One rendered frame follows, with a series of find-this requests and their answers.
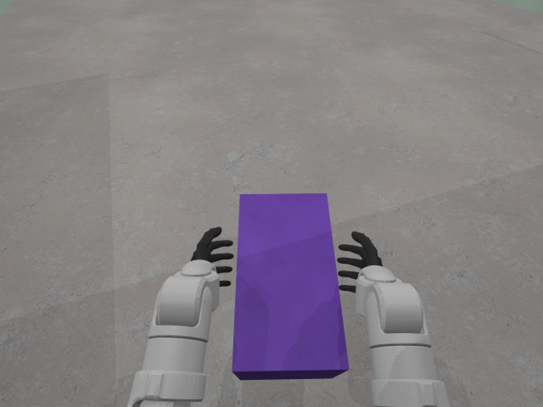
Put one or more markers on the robot right hand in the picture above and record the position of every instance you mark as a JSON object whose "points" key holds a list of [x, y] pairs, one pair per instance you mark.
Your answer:
{"points": [[368, 253]]}

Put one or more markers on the robot right forearm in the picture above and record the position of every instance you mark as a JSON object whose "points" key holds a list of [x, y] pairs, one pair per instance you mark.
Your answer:
{"points": [[402, 359]]}

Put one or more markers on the robot left forearm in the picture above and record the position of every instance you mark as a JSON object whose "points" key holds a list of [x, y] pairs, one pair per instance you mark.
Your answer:
{"points": [[172, 373]]}

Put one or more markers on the carton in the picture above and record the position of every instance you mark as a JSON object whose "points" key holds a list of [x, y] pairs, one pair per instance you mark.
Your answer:
{"points": [[288, 321]]}

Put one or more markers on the robot left hand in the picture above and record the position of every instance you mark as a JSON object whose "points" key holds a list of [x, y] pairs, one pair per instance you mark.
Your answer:
{"points": [[206, 246]]}

